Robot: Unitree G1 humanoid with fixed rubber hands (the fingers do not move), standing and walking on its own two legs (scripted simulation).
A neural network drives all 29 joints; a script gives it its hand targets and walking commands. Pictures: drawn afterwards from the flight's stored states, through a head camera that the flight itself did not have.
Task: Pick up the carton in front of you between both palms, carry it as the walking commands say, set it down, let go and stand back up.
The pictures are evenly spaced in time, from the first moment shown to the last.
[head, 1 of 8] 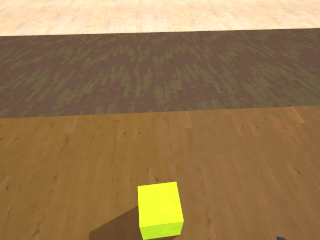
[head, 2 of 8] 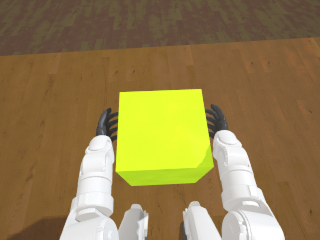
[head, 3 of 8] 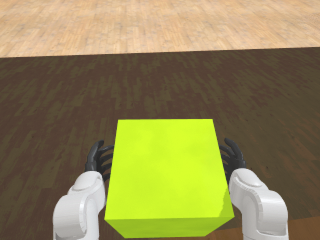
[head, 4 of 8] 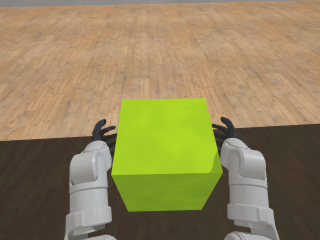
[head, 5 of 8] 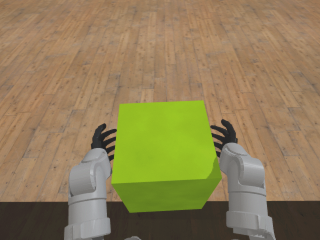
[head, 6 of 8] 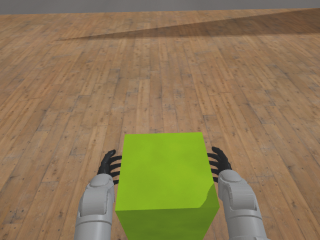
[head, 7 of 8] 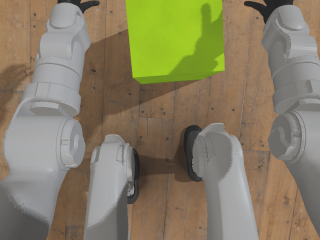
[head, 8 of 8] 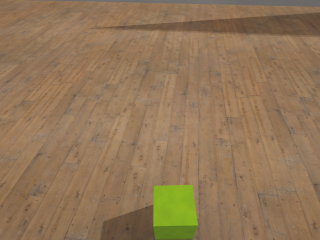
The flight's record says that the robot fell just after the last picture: no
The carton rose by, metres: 0.68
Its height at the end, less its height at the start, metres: -0.51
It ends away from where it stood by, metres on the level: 5.45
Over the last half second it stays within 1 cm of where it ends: yes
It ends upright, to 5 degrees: yes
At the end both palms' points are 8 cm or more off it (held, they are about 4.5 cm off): yes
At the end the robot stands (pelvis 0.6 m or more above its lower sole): yes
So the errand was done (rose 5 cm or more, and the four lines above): yes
